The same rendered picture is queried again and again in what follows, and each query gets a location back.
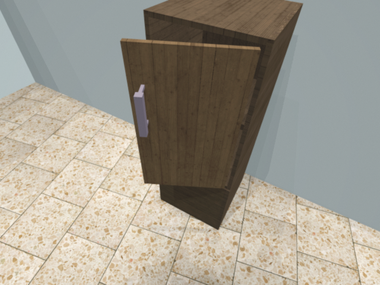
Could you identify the cupboard door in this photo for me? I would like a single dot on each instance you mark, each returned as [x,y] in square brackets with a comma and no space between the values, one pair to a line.
[195,99]

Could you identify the handle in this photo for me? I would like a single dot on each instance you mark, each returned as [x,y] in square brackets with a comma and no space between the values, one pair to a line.
[139,103]

